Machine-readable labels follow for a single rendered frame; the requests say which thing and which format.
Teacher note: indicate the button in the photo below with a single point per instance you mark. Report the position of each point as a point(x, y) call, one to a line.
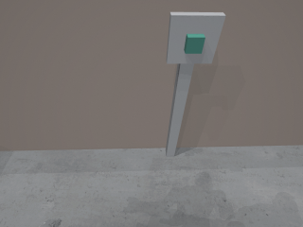
point(194, 43)

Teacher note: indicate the panel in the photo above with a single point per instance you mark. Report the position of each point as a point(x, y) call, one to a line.
point(180, 24)

